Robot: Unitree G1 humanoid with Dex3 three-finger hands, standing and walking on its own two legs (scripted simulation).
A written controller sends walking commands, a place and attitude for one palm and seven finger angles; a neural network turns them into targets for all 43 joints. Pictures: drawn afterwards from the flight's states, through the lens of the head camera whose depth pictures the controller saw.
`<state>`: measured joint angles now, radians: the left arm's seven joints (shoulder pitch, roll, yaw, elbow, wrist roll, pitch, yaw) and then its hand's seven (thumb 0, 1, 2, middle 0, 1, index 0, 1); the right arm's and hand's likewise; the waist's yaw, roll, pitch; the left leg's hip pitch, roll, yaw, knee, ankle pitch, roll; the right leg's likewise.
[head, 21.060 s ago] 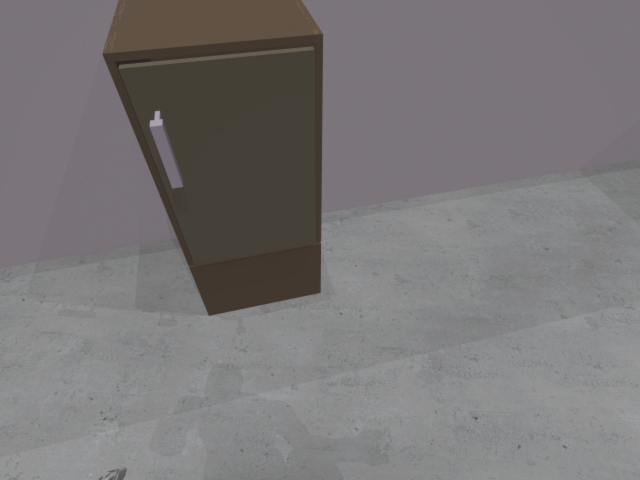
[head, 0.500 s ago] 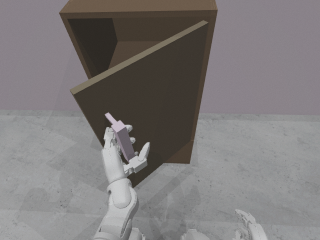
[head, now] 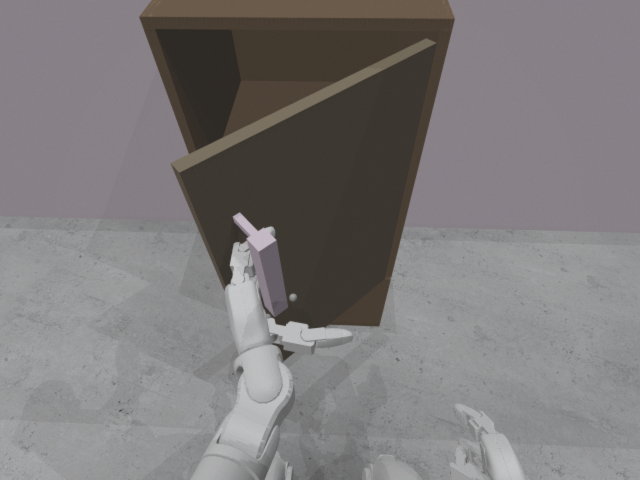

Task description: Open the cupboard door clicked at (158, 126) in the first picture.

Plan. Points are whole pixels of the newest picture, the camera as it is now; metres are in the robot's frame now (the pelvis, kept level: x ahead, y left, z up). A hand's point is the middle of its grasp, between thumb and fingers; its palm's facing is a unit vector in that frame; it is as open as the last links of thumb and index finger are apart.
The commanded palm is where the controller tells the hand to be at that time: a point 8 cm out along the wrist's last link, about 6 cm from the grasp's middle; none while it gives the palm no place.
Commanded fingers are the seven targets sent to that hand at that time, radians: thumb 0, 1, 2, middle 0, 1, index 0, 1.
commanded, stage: slide the hand sideways off the handle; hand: left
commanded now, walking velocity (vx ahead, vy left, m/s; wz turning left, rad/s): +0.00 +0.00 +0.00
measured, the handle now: (260, 266) +0.37 +0.10 +0.05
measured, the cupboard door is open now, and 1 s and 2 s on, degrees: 43 46 46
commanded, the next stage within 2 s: draw the hand back to the body in 1.30 s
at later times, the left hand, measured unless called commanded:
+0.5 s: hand (289, 321) +0.30 +0.05 +0.05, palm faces -0.11 -0.99 +0.02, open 16.1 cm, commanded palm +0.27 +0.10 +0.04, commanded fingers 0.00 -0.50 0.30 -0.15 -0.30 -0.15 -0.30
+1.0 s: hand (256, 361) +0.25 +0.09 +0.04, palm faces -0.06 -1.00 -0.01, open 16.3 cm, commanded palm +0.23 +0.15 +0.04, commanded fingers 0.00 -0.50 0.30 -0.15 -0.30 -0.15 -0.30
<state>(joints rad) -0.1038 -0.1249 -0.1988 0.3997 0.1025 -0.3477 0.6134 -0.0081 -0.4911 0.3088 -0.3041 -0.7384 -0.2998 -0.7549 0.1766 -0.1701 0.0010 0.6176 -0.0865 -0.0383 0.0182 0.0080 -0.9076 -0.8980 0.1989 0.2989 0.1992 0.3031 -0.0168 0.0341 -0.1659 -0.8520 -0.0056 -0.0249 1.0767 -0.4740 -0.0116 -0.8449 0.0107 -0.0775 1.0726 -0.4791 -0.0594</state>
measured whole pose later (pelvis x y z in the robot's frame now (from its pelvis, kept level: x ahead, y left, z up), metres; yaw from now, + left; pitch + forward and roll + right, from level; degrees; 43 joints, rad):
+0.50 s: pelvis -0.01 +0.03 +0.00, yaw -1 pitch +14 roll +0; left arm -0.03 -0.01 -0.24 0.28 -0.01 -0.37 0.18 -0.01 -0.50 0.30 -0.17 -0.34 -0.19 -0.34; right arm 0.25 -0.22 0.01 0.52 -0.02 -0.03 0.03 0.01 -0.91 -0.90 0.20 0.30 0.20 0.30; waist -0.02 0.04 -0.14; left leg -0.87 -0.02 0.01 1.11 -0.48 0.03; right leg -0.86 -0.01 -0.04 1.10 -0.48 -0.02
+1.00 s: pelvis +0.02 +0.01 -0.01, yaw +0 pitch +15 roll -1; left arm 0.35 0.07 -0.21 -0.07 -0.02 -0.36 0.07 -0.01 -0.50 0.30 -0.15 -0.30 -0.15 -0.30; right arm 0.22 -0.21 0.02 0.42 -0.01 -0.03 0.00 0.01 -0.91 -0.90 0.20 0.30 0.20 0.30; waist 0.01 0.04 -0.15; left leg -0.87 -0.01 -0.02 1.15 -0.54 0.01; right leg -0.86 0.00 -0.07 1.14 -0.54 -0.04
